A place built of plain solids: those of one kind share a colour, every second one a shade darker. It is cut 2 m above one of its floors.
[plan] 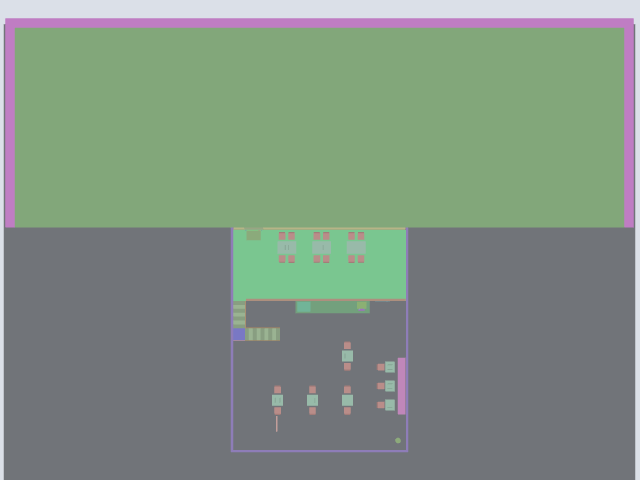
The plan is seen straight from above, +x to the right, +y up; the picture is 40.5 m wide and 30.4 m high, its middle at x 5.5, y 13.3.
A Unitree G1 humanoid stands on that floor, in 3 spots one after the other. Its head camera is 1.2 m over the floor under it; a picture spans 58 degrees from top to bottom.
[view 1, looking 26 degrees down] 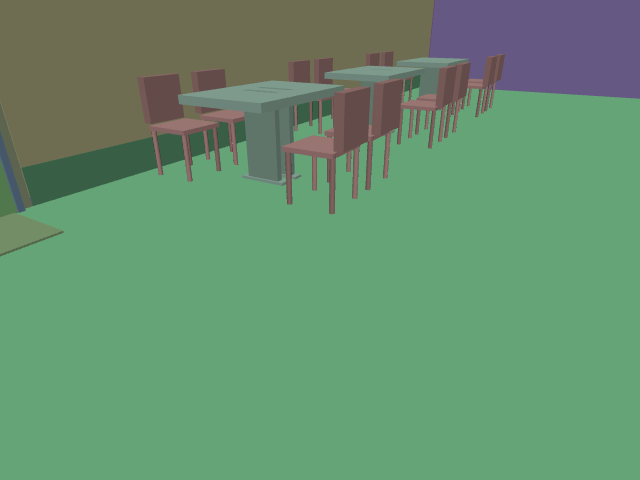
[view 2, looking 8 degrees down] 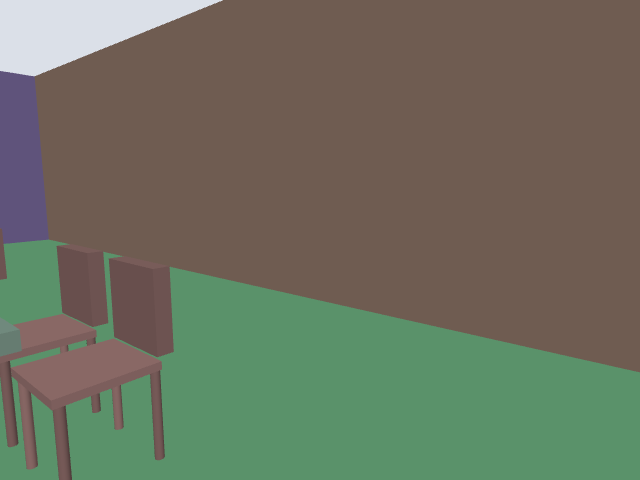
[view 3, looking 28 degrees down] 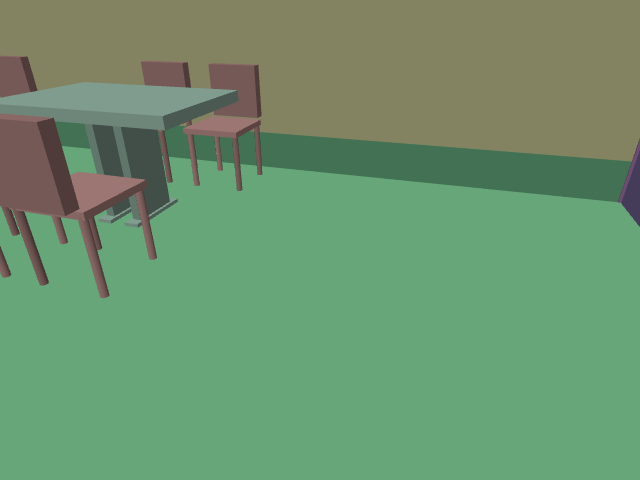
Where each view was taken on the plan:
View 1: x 0.41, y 10.53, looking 31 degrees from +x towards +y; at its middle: upper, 2.74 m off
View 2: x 1.30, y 12.84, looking -51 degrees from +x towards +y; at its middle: entrance_wall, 4.24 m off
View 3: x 9.74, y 10.63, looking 107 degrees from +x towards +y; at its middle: upper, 2.56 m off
